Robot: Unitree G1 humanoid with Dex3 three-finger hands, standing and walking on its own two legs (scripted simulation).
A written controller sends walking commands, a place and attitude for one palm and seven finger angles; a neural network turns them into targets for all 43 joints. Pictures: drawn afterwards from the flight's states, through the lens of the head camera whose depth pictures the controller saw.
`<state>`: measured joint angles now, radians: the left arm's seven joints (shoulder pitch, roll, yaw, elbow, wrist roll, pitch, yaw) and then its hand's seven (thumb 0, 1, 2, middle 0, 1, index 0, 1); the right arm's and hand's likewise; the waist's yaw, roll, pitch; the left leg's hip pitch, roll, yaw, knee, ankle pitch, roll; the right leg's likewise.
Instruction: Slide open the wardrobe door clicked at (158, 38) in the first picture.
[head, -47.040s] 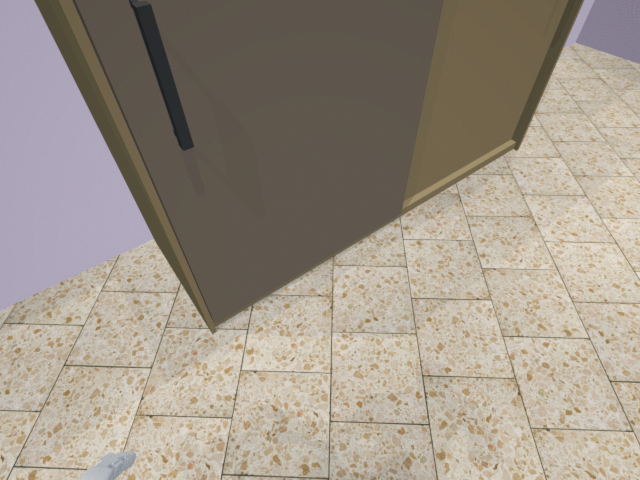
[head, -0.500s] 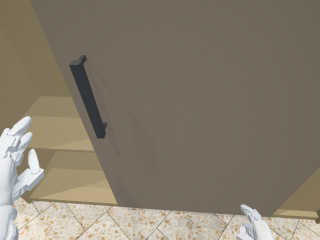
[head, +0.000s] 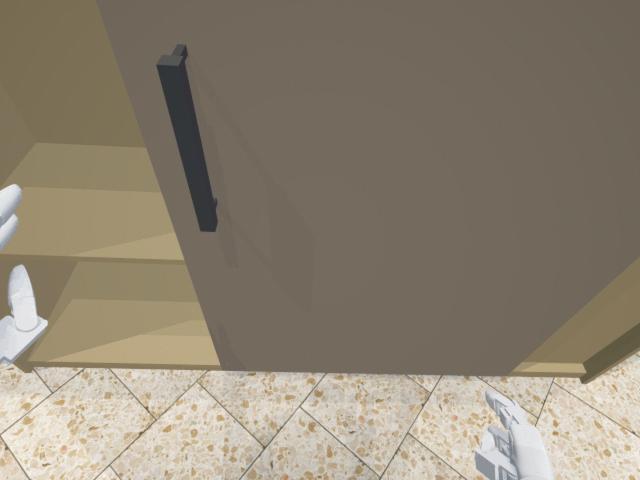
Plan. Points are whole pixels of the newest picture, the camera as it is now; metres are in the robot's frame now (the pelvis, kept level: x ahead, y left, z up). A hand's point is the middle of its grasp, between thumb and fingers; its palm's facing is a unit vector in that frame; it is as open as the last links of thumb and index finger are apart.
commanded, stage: step back with the hand held close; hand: left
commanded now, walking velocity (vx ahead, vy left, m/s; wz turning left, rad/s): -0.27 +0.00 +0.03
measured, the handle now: (196, 150) +0.49 +0.21 +0.14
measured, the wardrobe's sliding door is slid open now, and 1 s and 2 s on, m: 0.59 0.59 0.59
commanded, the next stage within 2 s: stop stepping back and stand still in 0.54 s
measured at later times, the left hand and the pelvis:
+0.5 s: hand out of the picture +0.08 +0.32 +0.17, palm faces +0.48 -0.80 -0.35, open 7.4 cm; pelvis -0.10 +0.05 -0.01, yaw +3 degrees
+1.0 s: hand out of the picture -0.02 +0.49 +0.18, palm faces +0.49 -0.86 -0.14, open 7.4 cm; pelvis -0.28 +0.20 -0.03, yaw -2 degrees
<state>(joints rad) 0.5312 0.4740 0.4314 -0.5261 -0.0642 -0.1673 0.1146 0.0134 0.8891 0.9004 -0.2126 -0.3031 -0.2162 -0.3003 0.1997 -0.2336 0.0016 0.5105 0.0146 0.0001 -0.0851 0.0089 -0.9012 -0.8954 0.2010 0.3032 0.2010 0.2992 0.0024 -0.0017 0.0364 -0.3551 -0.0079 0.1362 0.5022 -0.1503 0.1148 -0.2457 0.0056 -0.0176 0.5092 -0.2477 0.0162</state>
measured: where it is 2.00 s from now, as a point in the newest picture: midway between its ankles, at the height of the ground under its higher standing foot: outside the picture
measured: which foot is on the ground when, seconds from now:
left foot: down 0.00-0.72, up 0.74-0.86, down 0.88-1.00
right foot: down 0.00-0.50, up 0.52-0.74, down 0.76-0.88, up 0.90-1.00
